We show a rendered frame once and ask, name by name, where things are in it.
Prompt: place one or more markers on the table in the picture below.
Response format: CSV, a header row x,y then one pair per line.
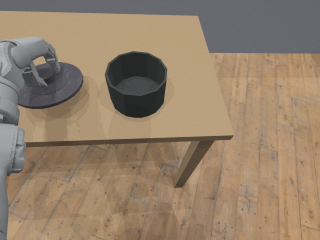
x,y
193,109

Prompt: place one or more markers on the robot left hand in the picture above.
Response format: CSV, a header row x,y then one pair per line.
x,y
38,47

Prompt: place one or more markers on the lid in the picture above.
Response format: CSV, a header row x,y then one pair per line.
x,y
67,83

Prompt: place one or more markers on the robot left forearm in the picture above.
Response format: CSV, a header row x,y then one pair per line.
x,y
14,58

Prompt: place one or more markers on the robot left upper arm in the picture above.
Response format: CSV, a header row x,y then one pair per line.
x,y
12,160

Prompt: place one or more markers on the knob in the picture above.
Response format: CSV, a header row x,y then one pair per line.
x,y
47,75

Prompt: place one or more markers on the pot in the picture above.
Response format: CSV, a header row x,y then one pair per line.
x,y
136,83

